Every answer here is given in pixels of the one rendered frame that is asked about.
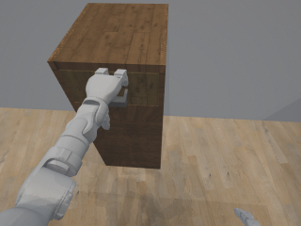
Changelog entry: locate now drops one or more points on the left robot forearm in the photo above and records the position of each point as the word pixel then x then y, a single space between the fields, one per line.
pixel 67 154

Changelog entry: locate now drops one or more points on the left robot upper arm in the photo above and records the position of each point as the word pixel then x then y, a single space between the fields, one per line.
pixel 47 197

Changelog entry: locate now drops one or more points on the left robot hand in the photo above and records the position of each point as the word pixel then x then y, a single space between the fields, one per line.
pixel 106 87

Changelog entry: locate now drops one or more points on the cabinet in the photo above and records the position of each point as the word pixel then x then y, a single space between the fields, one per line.
pixel 120 36

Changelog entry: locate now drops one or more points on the right robot hand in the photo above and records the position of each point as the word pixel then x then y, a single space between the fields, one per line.
pixel 246 217

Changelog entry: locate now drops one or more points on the handle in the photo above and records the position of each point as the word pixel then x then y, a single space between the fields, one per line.
pixel 120 101

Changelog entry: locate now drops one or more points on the drawer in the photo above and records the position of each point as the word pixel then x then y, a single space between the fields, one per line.
pixel 143 88

